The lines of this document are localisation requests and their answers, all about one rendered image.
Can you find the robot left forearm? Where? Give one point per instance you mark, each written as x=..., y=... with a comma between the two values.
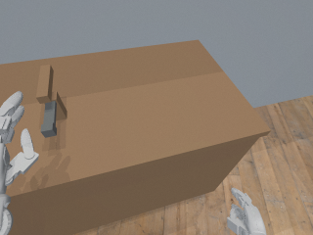
x=6, y=217

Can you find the robot left hand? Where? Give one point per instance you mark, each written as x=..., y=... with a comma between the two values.
x=10, y=114

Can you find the tap lever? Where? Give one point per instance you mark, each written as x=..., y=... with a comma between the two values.
x=48, y=128

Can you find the counter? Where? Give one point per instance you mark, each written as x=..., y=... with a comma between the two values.
x=138, y=129

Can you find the robot right hand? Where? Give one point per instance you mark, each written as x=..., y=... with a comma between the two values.
x=247, y=221

